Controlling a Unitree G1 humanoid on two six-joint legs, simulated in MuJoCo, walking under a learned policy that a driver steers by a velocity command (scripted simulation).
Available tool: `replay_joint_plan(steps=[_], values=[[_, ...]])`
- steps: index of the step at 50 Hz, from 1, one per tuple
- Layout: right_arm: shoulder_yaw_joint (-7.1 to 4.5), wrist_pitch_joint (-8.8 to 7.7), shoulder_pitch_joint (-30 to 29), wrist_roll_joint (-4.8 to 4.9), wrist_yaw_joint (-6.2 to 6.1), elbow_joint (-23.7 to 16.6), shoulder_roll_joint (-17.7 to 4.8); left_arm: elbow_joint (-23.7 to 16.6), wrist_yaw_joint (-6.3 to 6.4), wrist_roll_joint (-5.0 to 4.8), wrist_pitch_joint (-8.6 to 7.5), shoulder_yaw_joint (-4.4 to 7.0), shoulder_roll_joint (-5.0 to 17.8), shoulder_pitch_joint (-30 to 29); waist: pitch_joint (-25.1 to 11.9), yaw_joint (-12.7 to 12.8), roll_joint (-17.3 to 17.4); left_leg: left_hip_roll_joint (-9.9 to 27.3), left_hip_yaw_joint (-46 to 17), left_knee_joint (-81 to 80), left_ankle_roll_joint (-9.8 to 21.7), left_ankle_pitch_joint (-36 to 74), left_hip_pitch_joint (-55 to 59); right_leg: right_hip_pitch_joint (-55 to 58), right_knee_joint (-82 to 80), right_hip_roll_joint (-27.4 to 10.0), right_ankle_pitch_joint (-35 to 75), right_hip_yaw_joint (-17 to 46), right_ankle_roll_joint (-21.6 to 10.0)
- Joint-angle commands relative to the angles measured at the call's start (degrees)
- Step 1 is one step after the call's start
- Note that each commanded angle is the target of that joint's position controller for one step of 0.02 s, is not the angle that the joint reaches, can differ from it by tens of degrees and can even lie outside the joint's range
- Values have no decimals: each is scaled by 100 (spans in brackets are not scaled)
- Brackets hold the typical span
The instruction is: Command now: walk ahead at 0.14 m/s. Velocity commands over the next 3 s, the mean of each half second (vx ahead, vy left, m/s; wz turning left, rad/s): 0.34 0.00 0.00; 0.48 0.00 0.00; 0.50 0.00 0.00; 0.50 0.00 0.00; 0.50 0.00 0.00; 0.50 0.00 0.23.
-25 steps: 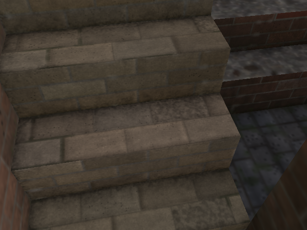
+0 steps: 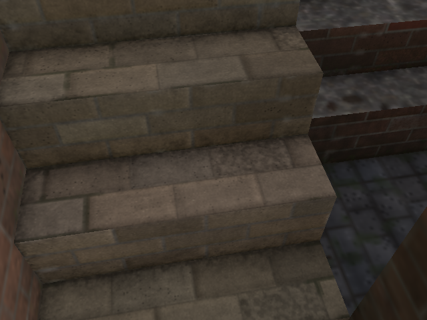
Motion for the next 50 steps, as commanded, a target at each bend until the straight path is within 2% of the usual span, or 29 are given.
replay_joint_plan(steps=[1,4,5,8,11,14,15,16,17,18,20,22,24,26,28,29,30,31,32,34,36,40,41,43,45,46,47,48,50], values=[[-7,45,-22,16,72,-168,-374,-109,101,67,-52,91,719,35,168,43,-111,65,-44,-247,169,293,301,-441,-1059,-802,-115,889,-150],[-6,-47,-105,-63,99,-214,-425,-94,65,1,-50,140,818,26,281,95,-257,13,78,-128,211,100,125,-296,-1171,-781,-385,920,-295],[-193,-192,-84,-34,31,-178,-1018,-202,41,-193,-35,268,1143,20,177,74,-320,-381,383,208,155,-405,-59,-297,-1013,-512,-868,789,-357],[-114,-392,-119,23,21,-181,-552,-289,7,-192,-73,279,995,190,463,135,-482,-306,383,532,288,-620,-707,-270,-1090,-983,-1287,1361,-680],[-108,-552,-67,13,115,-243,-485,-505,26,-205,-202,266,895,57,368,-8,-444,-259,207,268,377,6,-500,-67,-660,-935,971,1181,-627],[-277,-540,677,-34,173,-146,-945,-733,79,-99,-325,296,1019,-205,-626,-344,659,-141,-247,16,670,2282,1185,-463,912,-275,3673,161,-26],[-366,-474,1380,-22,155,39,-1093,-779,70,-91,-380,290,973,-314,-811,-621,1034,227,-755,-232,1000,2680,2056,-1341,1838,-77,2953,-6,142],[-339,-480,1850,-80,133,208,-1004,-870,-40,-140,-447,267,877,-486,-572,-835,1332,989,-1600,-645,1486,3552,2545,-2390,2939,176,229,-77,254],[-322,-493,1622,-83,112,237,-938,-824,-111,-188,-444,276,742,-112,-351,-454,1197,1632,-1862,-736,1836,3841,2359,-2865,3984,-128,-1807,-3,265],[-293,-514,1288,-120,113,135,-837,-819,-154,-272,-421,288,723,-30,-110,-276,648,1717,-1623,-892,1893,3547,1929,-2954,4313,-453,-1853,218,178],[-300,-492,497,-56,125,-127,-805,-1066,-158,-256,-431,235,550,-410,263,-53,361,1293,-978,-1392,1442,2366,1278,-2839,3128,-841,-1089,37,172],[-300,-410,103,-71,111,-351,-885,-1147,-174,-100,-408,194,404,-630,38,-21,404,933,-518,-1416,1261,2733,722,-1896,2263,-692,-357,-349,391],[-372,-353,79,-11,105,-433,-1145,-1266,-164,-85,-395,203,436,-648,-140,19,703,795,-364,-1391,1302,2930,350,-1081,1664,-498,-12,-547,479],[-302,-327,-123,47,132,-543,-913,-1282,-137,-124,-326,248,525,-377,-297,272,856,846,-381,-1170,1245,2990,264,-529,1040,-490,716,-562,374],[-233,-256,238,69,153,-426,-747,-1000,-85,7,-195,335,601,439,-530,519,780,559,-157,-302,1107,2705,10,373,750,-231,865,-793,189],[-175,-286,146,64,198,-478,-579,-1018,-89,32,-158,398,758,754,-559,762,91,229,-2,582,882,2326,-499,921,353,-471,1617,-305,-4],[-79,-347,53,-78,214,-686,-352,-985,-72,16,-121,529,1342,1265,-638,832,-1228,-317,270,2291,487,220,-1433,1519,-317,-1551,2730,1240,-432],[-58,-417,578,53,181,-598,-169,-856,-128,105,-206,569,1603,1682,-949,652,-1852,-565,-32,4083,288,-2366,-2031,1378,-867,-2618,1965,2846,-1504],[-221,-397,803,185,191,-396,-627,-846,-175,24,-304,564,1394,1443,-476,506,-1042,-325,-284,5621,314,-2447,-2688,792,-1066,-2660,-44,3124,-1766],[-318,-376,534,232,197,-454,-523,-898,-221,-78,-314,389,804,715,368,162,-552,-26,-294,6630,421,-1627,-3500,-114,-1362,-2170,-1677,2319,-1255],[-367,-277,608,132,176,-438,-304,-902,-267,43,-236,288,505,371,479,-58,-165,24,-365,7069,320,-1016,-3382,-785,-1534,-1981,-1176,1731,-1147],[-359,-219,771,-71,164,-380,141,-615,-154,166,-216,92,92,535,110,-171,-310,89,-257,6911,29,-86,-3022,-1200,-1057,-1666,1197,407,-1276],[-324,-160,844,-3,124,-337,302,-485,-129,144,-192,143,315,880,-68,-29,-733,-152,217,7847,-40,-467,-3120,-1080,-1170,-1811,1568,480,-1469],[-293,-185,249,185,25,-678,270,-136,0,-132,-139,257,684,1699,310,313,-801,-120,-25,9582,-76,-1461,-5168,117,-1344,-2279,1194,1137,-1634],[-182,-290,-365,279,18,-1070,460,179,77,-258,-117,278,620,2384,702,481,-521,12,-592,10572,129,-2137,-7500,1707,-1224,-2733,754,1550,-1474],[-134,-53,-1675,-359,19,-1815,546,83,-19,205,-320,230,790,2234,707,580,-423,-11,94,10643,497,-2458,-7641,1252,-1319,-2556,308,1001,-1313],[-114,76,-2137,-430,-1,-2150,579,122,-30,204,-466,210,657,2152,684,629,-478,-33,176,10726,666,-2591,-7695,1133,-1481,-2546,124,932,-1178],[-58,134,-2359,-334,-37,-2395,744,238,-80,194,-559,177,586,2300,643,726,-820,-124,46,11446,869,-2972,-8168,1298,-1484,-2643,55,975,-1149],[17,251,-1989,-265,-116,-2704,749,244,-2,78,-695,185,806,1990,643,275,-453,42,-195,10993,1050,-2789,-7818,641,-1494,-2518,338,515,-864]])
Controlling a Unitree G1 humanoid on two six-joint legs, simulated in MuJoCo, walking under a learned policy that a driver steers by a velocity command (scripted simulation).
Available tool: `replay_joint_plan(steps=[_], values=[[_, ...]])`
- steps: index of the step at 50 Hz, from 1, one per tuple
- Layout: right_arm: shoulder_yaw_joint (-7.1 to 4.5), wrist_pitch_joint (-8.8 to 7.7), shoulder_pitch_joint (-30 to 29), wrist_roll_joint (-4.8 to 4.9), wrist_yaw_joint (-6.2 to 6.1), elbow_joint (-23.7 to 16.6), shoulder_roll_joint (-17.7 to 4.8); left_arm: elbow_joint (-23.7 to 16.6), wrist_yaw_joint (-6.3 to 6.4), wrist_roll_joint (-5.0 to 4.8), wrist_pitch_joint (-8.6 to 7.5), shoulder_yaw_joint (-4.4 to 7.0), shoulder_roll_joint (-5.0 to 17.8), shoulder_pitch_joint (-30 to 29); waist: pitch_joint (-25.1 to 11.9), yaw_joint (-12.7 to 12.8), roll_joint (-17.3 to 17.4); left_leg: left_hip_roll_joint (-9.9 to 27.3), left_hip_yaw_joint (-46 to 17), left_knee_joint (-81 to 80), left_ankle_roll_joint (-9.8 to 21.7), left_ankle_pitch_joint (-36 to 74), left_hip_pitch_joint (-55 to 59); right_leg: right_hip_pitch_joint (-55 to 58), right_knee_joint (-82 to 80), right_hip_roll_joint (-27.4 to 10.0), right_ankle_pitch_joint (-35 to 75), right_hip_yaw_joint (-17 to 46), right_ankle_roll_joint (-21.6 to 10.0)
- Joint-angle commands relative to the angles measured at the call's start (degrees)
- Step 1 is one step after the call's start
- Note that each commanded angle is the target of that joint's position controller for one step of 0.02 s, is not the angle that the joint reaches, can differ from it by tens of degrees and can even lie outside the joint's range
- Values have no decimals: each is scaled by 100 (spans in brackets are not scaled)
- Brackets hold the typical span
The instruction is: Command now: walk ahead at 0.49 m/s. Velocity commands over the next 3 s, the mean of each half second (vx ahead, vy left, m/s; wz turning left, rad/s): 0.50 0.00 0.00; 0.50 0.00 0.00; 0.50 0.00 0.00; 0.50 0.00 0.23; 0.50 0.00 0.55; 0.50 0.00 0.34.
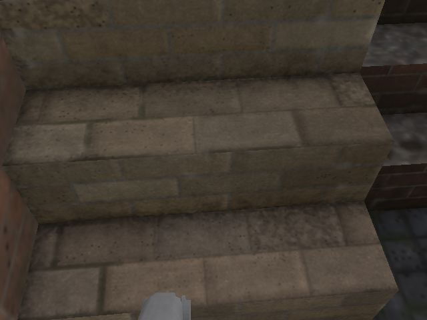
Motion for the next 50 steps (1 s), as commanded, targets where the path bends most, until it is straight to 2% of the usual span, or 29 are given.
replay_joint_plan(steps=[1,3,4,5,6,7,8,9,10,12,13,15,19,20,24,27,29,31,33,34,35,37,38,39,40,41,44,47,50], values=[[162,-20,-1819,48,-80,-1636,-25,-66,55,-7,-253,134,1187,2,859,-127,-197,299,-48,-498,261,-72,-1834,132,-1098,-1846,146,912,-1085],[292,38,-2022,39,12,-1771,21,8,141,-182,-93,-25,930,-272,785,-207,-317,529,504,-2841,255,330,-138,-924,-1862,-1303,1180,409,-1074],[459,69,-1180,183,78,-1494,298,-252,122,-417,-6,0,988,-975,79,-611,-314,335,706,-4748,463,778,2992,-2273,-2121,-1108,3192,-211,-1064],[280,168,-453,250,-59,-1215,74,-150,27,-527,-38,127,1407,-369,-651,-724,-576,-217,762,-5164,373,765,4288,-1759,-1214,-983,6099,-141,-1104],[41,195,1060,219,-62,-624,-164,-167,-18,-584,-127,256,1882,-473,-1959,-1450,-1112,-637,838,-5214,272,717,5519,-849,306,-1300,9226,-186,-1009],[-233,156,1885,24,-73,-322,-863,-193,-133,-740,-223,408,2137,-488,-2398,-1909,-825,-817,240,-6423,268,883,5861,-480,2300,-1092,9758,63,-828],[-503,221,2542,-209,-305,-28,-1924,-679,-383,-787,-277,406,1544,-1022,-2346,-1959,1743,689,-3489,-9574,523,541,6278,-2200,4740,167,5544,460,-365],[-590,265,2051,-40,-413,58,-2170,-648,-493,-300,-289,397,900,-431,-2859,-1307,2468,1617,-6168,-11733,262,-218,6205,-2584,7381,1112,1124,2081,-347],[-575,250,752,42,-323,-148,-1897,-807,-476,-63,-237,338,371,-268,-2651,-557,1867,1721,-5897,-11666,-33,-1841,5739,-3259,8960,1005,1416,2821,-323],[-347,134,-490,117,-169,355,-828,-1462,-244,371,22,219,57,-1378,-41,67,747,1104,-3925,-10394,278,-2381,3613,-4800,9587,730,1747,1493,-500],[-170,14,-502,33,-126,718,-128,-1563,-102,363,130,88,-289,-1419,309,245,470,816,-2774,-9893,242,-1283,3143,-5032,9735,723,1797,1526,-554],[-36,-334,271,37,-34,1389,370,-1456,-21,139,303,-83,-722,-1131,407,264,621,586,-1527,-9744,195,584,3561,-5790,10903,980,1345,1498,-561],[-51,-621,649,224,30,1724,-75,-1835,13,-71,211,-118,-323,-1742,623,282,58,502,-426,-10711,113,2490,3908,-6307,9765,765,909,1199,-437],[-205,-651,338,-376,562,1246,-496,-2369,-279,-550,329,-79,598,-2607,-711,-29,612,843,-1075,-11195,952,1702,4458,-6965,9884,344,722,1141,-927],[70,-662,2184,-512,850,2056,-150,-1858,-166,-108,602,-411,-207,-2380,166,-160,196,1538,-2157,-11447,1300,1141,6751,-10522,12483,360,830,1767,-1429],[86,-745,1592,-551,909,1722,-390,-1980,-302,-100,591,-340,138,-3023,-208,-77,42,1036,-772,-12065,1011,1277,5591,-9430,10943,-284,1639,254,-1306],[87,-766,2468,-562,854,1956,-464,-2210,-380,-177,688,-356,14,-3907,-291,-480,798,1058,-697,-12340,901,1504,5263,-9058,10693,-659,1397,-134,-1132],[112,-691,3031,-401,948,2267,-467,-2492,-465,-63,802,-471,-212,-4834,-201,-751,949,1418,-726,-12801,976,2517,5238,-8512,9943,-671,-102,-300,-1213],[32,-762,1715,-128,1108,1830,-778,-2445,-551,54,914,-555,-339,-4616,-525,-122,1084,1364,56,-12908,1123,5697,4671,-6445,8272,-456,-662,-844,-1175],[-251,-764,2006,600,118,1599,-848,-2163,-326,2,747,-533,-1084,-3848,-218,-344,338,1047,646,-13016,685,7562,5449,-5265,7856,-88,-1123,-1553,-1137],[-4,-935,2038,-104,979,2113,-1405,-2527,-624,-48,969,-615,-389,-4444,-1157,326,1941,1794,-153,-12310,1396,11617,5272,-5152,7729,252,-775,-908,-925],[-345,-964,1171,129,1349,1760,-2054,-2326,-677,-35,995,-342,533,-3452,-1613,784,1912,1548,217,-11202,1534,14169,7223,-4353,4835,945,-554,-1363,-708],[-467,-1047,1289,579,409,1282,-1498,-1806,-465,178,638,-160,65,-1912,-2521,738,1125,1366,774,-9069,807,13617,7235,-2298,4871,903,-2195,-484,-1112],[-343,-1118,1530,821,208,1128,-1061,-1406,-243,217,532,80,765,-892,-2922,936,-444,865,406,-7555,423,11406,5243,-885,3797,-313,-1764,1965,-1620],[-383,-1052,738,563,251,861,-763,-983,-65,159,652,305,1005,-626,-2361,966,-1475,-364,220,-5313,288,5133,3717,-860,1455,-1059,-2199,4501,-2048],[-385,-931,229,101,314,498,-444,-1076,-59,29,581,482,1218,-1444,-1920,647,-901,-655,-828,-2049,85,3842,2923,-1606,748,-1217,-2606,5139,-1958],[-206,-646,-99,-255,125,-592,144,-732,-128,27,190,367,334,-2073,-62,-533,-144,-667,-1170,-283,473,3584,821,-2381,1098,-862,-2482,3068,-1025],[-107,-672,208,61,125,-479,299,-382,-233,7,-98,302,-126,-1689,444,-685,194,-721,-1209,298,449,3082,-127,-2349,852,-1099,29,1806,-695],[-79,-542,-553,209,-14,-730,273,-229,-342,58,-332,358,227,-1343,466,-553,413,-1034,-762,775,462,2390,-611,-2148,262,-968,1490,920,-582]])
Over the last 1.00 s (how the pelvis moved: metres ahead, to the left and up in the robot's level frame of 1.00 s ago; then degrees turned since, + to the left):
0.23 0.04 0.00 2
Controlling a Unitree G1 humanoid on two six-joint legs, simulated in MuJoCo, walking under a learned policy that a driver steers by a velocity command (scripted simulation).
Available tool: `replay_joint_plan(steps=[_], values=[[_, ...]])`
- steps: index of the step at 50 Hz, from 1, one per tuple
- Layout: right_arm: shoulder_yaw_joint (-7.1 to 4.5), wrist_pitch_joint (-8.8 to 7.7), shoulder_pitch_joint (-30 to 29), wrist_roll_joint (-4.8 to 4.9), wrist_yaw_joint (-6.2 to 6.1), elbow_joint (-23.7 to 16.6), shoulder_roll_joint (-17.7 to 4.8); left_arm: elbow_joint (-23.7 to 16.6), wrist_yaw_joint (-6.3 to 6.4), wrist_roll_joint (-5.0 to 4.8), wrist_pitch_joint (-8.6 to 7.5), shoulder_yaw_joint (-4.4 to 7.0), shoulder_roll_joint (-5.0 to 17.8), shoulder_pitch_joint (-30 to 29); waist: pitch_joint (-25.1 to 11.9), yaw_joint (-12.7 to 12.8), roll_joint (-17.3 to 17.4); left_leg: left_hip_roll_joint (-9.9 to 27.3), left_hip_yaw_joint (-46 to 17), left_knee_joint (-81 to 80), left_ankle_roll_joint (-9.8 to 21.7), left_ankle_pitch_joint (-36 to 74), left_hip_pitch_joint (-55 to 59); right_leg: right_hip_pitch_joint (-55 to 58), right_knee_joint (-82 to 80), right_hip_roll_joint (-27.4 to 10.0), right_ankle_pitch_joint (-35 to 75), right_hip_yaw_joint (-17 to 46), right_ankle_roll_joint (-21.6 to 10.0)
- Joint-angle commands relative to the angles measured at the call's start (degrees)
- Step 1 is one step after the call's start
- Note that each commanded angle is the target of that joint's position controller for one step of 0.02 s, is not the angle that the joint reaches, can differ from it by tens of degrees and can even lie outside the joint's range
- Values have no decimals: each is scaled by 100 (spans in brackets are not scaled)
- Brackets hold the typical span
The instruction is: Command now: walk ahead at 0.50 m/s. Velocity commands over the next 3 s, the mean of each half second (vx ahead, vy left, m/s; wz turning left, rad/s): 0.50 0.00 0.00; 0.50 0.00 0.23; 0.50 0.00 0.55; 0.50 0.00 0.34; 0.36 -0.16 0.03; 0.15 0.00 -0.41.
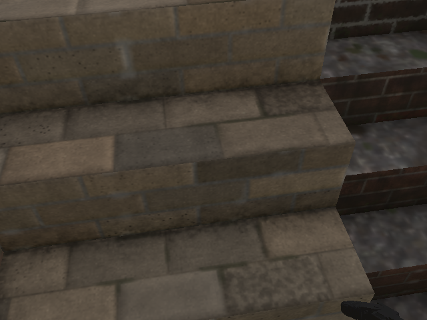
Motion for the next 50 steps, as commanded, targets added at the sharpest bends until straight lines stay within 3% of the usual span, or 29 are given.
replay_joint_plan(steps=[1,4,6,8,10,11,12,13,14,15,18,20,24,28,32,33,34,35,37,39,40,41,42,43,44,46,47,48,50], values=[[182,159,60,172,-137,-254,292,-184,-129,11,-385,40,385,147,844,-44,-332,-164,314,1317,45,-868,-1498,267,-2664,-1483,2111,1552,-240],[312,311,-925,129,-144,-840,242,-36,-99,-170,-433,20,412,516,942,-55,-185,197,1054,-456,13,-1136,-1327,322,-3316,-1089,2029,806,57],[422,447,-1787,174,-62,-1165,321,115,242,-297,-318,33,440,1110,618,120,-578,649,1703,-1732,22,-1173,-772,886,-4083,-1215,3111,752,-289],[482,463,-692,399,-12,-558,8,-154,381,-568,-258,31,493,672,-361,-273,-1062,343,2293,-4805,123,-1282,2590,601,-3934,-751,7296,-190,-562],[380,527,1216,506,-69,79,-298,-385,407,-620,-592,237,1514,519,-1781,-982,-1591,110,2129,-5541,52,-1774,3995,2063,-2111,-1778,12868,407,-1089],[269,496,1751,328,-17,382,-703,-471,191,-774,-630,300,1732,502,-2268,-1002,-1690,-118,1867,-6682,62,-1921,4564,2634,-956,-1830,12588,415,-1116],[97,408,1315,105,22,652,-1111,-472,97,-649,-700,226,1132,1633,-2713,-160,-558,391,276,-7330,575,-2733,5464,1798,382,-1413,10639,988,-758],[-104,593,1824,-96,-36,862,-1608,-506,-129,-503,-661,243,1109,1493,-2863,-518,557,1391,-2197,-9182,1095,-4340,5346,1180,2359,-530,6393,691,-536],[-272,748,1221,-75,-109,1166,-1662,-884,-238,-112,-544,288,911,353,-2019,-398,884,1626,-4142,-10931,1582,-5427,4593,-367,5502,676,2346,1117,-275],[-220,619,770,56,5,1282,-1267,-1406,-221,131,-486,110,202,-143,-1085,-128,-108,1738,-3865,-10891,1288,-5135,4109,-1614,7370,741,1793,1831,-256],[32,264,1108,-91,1,2408,-138,-1921,-55,2,-328,-401,-856,-515,1117,426,-813,1627,-1807,-10270,529,-3431,3054,-3463,7705,607,1333,2038,-542],[63,64,1255,-205,33,2454,-71,-1958,-134,74,-199,-417,-518,24,943,614,-480,1589,-1269,-10957,526,-2533,3818,-3707,7502,407,1054,1800,-463],[-98,-260,1233,73,119,2202,-641,-2157,1,81,100,-292,-3,-418,1081,655,-279,1854,-645,-11468,606,-2128,4095,-4018,6589,-317,1235,1247,-243],[-163,-408,2117,48,179,2136,-818,-2578,147,-46,112,-332,-282,-1636,1191,95,469,2300,-1019,-12156,825,-2310,5167,-5826,8400,-648,616,701,-303],[-261,-307,2336,9,-67,1887,-900,-3319,78,26,210,-453,-468,-2514,1251,-58,120,2201,-630,-12274,415,-2423,5555,-5976,6180,-1147,347,820,47],[137,17,3475,-739,446,2471,-304,-3395,-45,150,498,-664,-112,-3219,-689,-662,747,1879,-652,-11833,531,-1322,5733,-5628,5323,-828,359,1017,-911],[58,150,2818,-556,859,2196,-560,-3672,-215,352,694,-625,-44,-3767,5,-306,713,1931,-178,-12880,732,-276,4148,-3884,3741,-659,-1086,-47,-1033],[44,246,3277,-389,1253,2637,-726,-3905,-350,177,967,-824,-263,-4218,226,-245,1106,2327,-561,-13446,1096,968,3159,-3011,3989,-252,-2327,91,-894],[21,-178,2240,-97,1565,2178,-1247,-3503,-457,-40,793,-626,86,-2918,-264,825,1079,2496,136,-12813,847,6205,5319,-2560,3797,-202,-1388,-156,-705],[-260,-341,2885,-81,1628,2524,-1685,-3040,-374,-114,885,-648,467,-1892,-1561,757,847,2328,297,-11457,578,8712,5715,-1452,2990,-53,-942,990,-809],[-334,-217,2886,-331,1660,2769,-1743,-2922,-382,-219,986,-620,388,-1438,-1542,1150,766,2260,8,-10838,585,8459,4951,-413,2084,-29,-863,1307,-780],[-349,-97,2496,-609,1677,2623,-1606,-2556,-361,-371,990,-459,804,-522,-1769,1417,-301,1907,-242,-9854,509,6645,3666,831,853,-468,-1158,2491,-922],[-278,33,2227,-657,1586,2352,-830,-1939,-218,-215,852,-298,1200,1004,-2155,1679,-1749,1094,-566,-7822,168,2001,2276,1836,-1106,-1680,-1696,5233,-1505],[-383,-66,1250,-18,724,1497,-946,-1175,93,-43,501,154,1549,1203,-2240,1303,-2303,483,119,-4664,30,647,2449,2074,-1335,-1832,-3907,5233,-1067],[-228,-73,716,30,374,1164,-129,-895,200,-206,239,41,1244,670,-1350,950,-1821,559,-106,-2779,-129,271,1474,1321,-1301,-1934,-3348,4395,-466],[23,-51,444,-54,140,545,504,-236,223,-18,-125,-348,-190,357,361,256,-919,659,-14,-1550,-26,518,713,-108,-1134,-1867,-2890,3384,-22],[46,7,533,-35,166,420,527,10,168,-23,-242,-345,-357,259,673,39,-782,588,7,-1075,7,555,471,-256,-1242,-1799,-2546,3011,34],[-251,37,1359,52,881,1319,-562,-715,-72,147,-29,-464,145,-567,1404,523,217,255,-1737,-468,192,1372,6,-806,-1813,-1935,114,3174,-164],[-429,-161,1936,149,1265,1464,-923,-715,-254,255,154,-284,666,-863,408,25,-123,-25,-1531,-12,369,1586,-706,-18,-1533,-2149,2967,2280,-291]])
Over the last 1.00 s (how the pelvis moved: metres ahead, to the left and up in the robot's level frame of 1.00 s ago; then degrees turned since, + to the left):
0.45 0.01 0.39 0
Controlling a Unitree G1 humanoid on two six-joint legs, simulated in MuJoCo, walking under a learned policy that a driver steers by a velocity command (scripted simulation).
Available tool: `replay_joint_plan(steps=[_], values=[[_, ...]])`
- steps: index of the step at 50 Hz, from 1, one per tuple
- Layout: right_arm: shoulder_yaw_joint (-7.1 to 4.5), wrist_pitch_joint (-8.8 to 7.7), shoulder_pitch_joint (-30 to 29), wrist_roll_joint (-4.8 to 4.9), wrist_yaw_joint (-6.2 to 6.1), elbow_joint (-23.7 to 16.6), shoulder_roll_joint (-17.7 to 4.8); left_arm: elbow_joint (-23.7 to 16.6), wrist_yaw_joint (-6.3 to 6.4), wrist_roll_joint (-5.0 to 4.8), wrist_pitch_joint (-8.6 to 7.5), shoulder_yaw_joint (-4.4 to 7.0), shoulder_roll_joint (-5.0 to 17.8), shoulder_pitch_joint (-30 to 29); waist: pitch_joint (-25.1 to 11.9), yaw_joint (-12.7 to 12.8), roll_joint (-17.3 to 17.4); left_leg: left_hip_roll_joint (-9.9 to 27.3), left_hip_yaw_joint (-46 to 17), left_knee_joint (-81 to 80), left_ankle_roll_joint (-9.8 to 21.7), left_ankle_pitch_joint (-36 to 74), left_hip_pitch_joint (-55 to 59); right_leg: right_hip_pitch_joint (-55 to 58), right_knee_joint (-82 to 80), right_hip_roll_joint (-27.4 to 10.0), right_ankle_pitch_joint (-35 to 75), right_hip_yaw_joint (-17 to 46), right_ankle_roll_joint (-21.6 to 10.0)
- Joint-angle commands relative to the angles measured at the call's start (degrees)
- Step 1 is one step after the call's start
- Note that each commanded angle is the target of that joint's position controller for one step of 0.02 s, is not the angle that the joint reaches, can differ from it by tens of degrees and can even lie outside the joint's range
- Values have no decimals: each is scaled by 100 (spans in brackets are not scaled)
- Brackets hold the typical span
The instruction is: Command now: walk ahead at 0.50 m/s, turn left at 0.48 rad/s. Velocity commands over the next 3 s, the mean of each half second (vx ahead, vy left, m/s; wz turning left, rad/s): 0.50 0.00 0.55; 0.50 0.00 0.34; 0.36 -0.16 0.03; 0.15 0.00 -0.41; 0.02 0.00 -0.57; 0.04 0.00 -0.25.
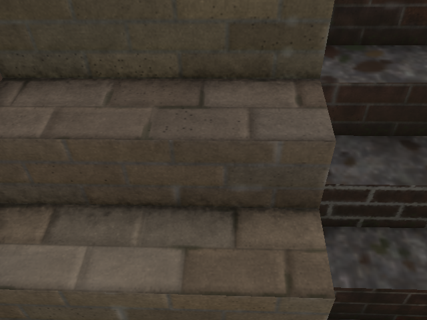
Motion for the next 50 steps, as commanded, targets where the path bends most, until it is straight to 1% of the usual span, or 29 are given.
replay_joint_plan(steps=[1,8,11,13,15,16,17,20,21,22,23,25,26,27,29,30,32,33,34,35,36,37,38,39,41,44,46,48,50], values=[[5,-166,853,23,524,246,-76,-388,-261,176,-11,36,669,-851,414,-388,100,-82,-979,1964,424,270,-2464,1191,-2875,-1733,3462,2177,-617],[116,286,-860,108,288,98,-493,97,-242,409,-437,-365,203,503,342,-122,-717,198,446,1910,639,751,-3125,1382,-3699,-1100,3199,-1,-901],[348,778,-1718,136,-205,-350,-219,651,-569,715,-480,-490,208,1581,376,135,-1188,300,673,1000,860,-123,-4181,3138,-4111,-1703,5721,122,-1359],[291,1107,-1926,13,-303,-837,-517,385,-834,664,-510,-485,485,425,99,-431,-1058,343,1453,-1704,790,-719,-2335,2317,-4169,-1535,7546,-624,-1375],[507,1446,-3119,-97,-9,-1517,-313,552,-732,355,-381,-301,1236,298,-407,-666,-2304,-210,3048,-3935,4,-2666,-249,1479,-4467,-1640,10328,-484,-2148],[733,1777,-3110,40,163,-1555,43,1107,-955,500,-188,-278,1391,978,-48,-646,-2355,-288,2780,-4139,75,-3318,-1556,2701,-4172,-2320,12582,24,-2354],[710,1867,-2542,42,114,-1188,-178,965,-1109,709,-98,-305,1328,1193,-457,-385,-1818,-490,2848,-4468,124,-3486,-2341,4323,-3211,-1957,14109,-147,-2085],[605,1879,-938,-23,-27,-477,-225,860,-977,840,38,-190,845,1047,-1478,-757,-2091,-781,2245,-6806,-170,-3334,168,4362,-1815,-1696,12269,466,-2430],[497,1303,-546,659,-380,-667,-264,478,-46,-913,-97,-111,950,906,-1532,-583,-2263,-104,1529,-8365,-366,-2841,3073,3630,-892,-883,8437,-363,-893],[507,1009,-638,440,-520,-357,-199,136,224,-792,-315,-256,456,629,-1562,-372,-154,647,-312,-8217,-38,-2288,5154,-23,2146,11,2849,407,-287],[422,814,-11,-11,-859,229,-272,-514,114,-21,-518,-32,755,-30,-675,-434,601,358,-525,-7617,316,-1987,4773,-1186,3633,6,1484,1516,-193],[341,576,289,-583,-1028,420,-417,-1162,67,-24,-604,122,403,-711,234,-315,14,907,-868,-7795,304,-1309,4323,-2363,4627,147,256,1805,-45],[386,428,285,-161,-564,673,-473,-2104,316,-584,-681,-135,31,-1653,502,-768,-593,1465,-1320,-8344,60,1402,5294,-3948,5819,1149,-398,1308,-23],[286,263,631,-34,-376,1087,-580,-2692,421,-598,-773,-178,105,-2094,1029,-897,260,1309,-1327,-8607,-118,1714,5217,-4737,6187,1160,-1416,1485,19],[281,115,478,134,-328,1015,-293,-3215,604,-514,-658,-305,72,-2082,768,-425,596,1436,-1057,-8962,-307,855,4781,-4520,5446,824,-1259,2234,-289],[334,179,-927,259,-373,485,-343,-3099,596,-531,-462,-275,261,-1042,935,798,120,1210,-260,-9102,-385,493,2202,-2186,3894,619,-1173,2085,-337],[485,123,-2928,268,-690,-581,-512,-2006,498,-625,-82,-21,777,1907,157,2575,-1338,610,728,-9019,-323,2762,-781,3093,3049,1176,940,206,318],[426,61,-3021,470,-775,-836,-1082,-1722,647,-581,8,96,980,2831,-287,3035,-1847,496,1256,-7890,-719,4293,-533,4283,1155,818,803,882,196],[356,-122,-3857,482,-869,-1200,-1292,-1095,757,-475,-94,247,1347,4186,-45,3865,-3135,-412,1416,-4365,-1058,2242,-926,5166,-2159,162,1262,2043,-333],[583,-387,-3695,132,-759,-1396,-63,-525,559,-343,-146,157,784,3691,1293,2978,-2936,-607,1669,-2326,-849,-2605,-1449,4133,-4112,-136,2183,2164,-619],[660,-590,-2764,-102,-603,-1725,508,-570,379,0,36,-16,432,2095,1326,1241,-1400,-735,1299,-1004,-725,-2913,-2504,4228,-3482,117,3104,2579,-736],[863,-407,-1849,-132,-541,-2122,914,-957,425,128,111,50,494,1024,-143,62,-991,-247,355,-1588,-513,-1257,-1690,4081,-2324,-538,4833,3562,-767],[1119,-435,-2696,-20,-644,-2281,1453,-657,252,-75,244,56,-14,1439,-25,688,20,-164,1131,-918,-294,-1415,-1663,3560,-3224,19,4213,2353,-272],[1138,-500,-2224,215,-633,-2347,1282,-376,88,-148,322,-50,-314,1716,139,435,-492,-574,1265,488,-412,-1930,-2158,3777,-2856,-34,6582,2379,-86],[1077,-431,-1601,240,-575,-2491,995,-285,6,-357,272,9,-72,920,401,-406,-588,-51,1470,759,-562,-2188,-2789,3289,-3029,-58,6556,2245,-119],[1003,11,-2398,371,-717,-3008,746,111,167,-240,171,56,239,814,1192,-708,-449,692,1223,1294,-907,-2186,-3174,1659,-3926,-752,3741,3472,-667],[1118,320,-3355,477,-954,-3149,801,-19,219,-367,155,95,266,1598,1192,89,617,784,1537,-369,-977,-1562,-2386,1526,-4647,-648,3541,3368,-818],[1173,468,-3135,405,-1064,-3099,703,-260,321,-843,166,277,832,1765,822,315,578,431,3146,-3490,-759,-1874,-112,1615,-4839,130,7708,2277,-249],[1022,291,-2298,872,-952,-2889,798,71,727,-644,59,335,1320,2537,-836,-8,-568,-412,3264,-4690,-508,-4104,3980,1281,-3608,-450,13050,2635,-41]])
Over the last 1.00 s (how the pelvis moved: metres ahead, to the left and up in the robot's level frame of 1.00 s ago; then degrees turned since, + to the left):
0.42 -0.12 0.40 8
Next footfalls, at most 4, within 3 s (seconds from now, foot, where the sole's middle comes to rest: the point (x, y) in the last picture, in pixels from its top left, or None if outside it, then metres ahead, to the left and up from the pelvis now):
0.30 left None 0.19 0.16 -0.50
0.74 right None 0.30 0.06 -0.50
1.00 left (131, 258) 0.51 0.23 -0.29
1.64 right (255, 117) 0.72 -0.04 -0.07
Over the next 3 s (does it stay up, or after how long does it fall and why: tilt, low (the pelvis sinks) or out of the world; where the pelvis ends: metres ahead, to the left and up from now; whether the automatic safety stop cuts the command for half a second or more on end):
stays up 0.66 0.20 0.68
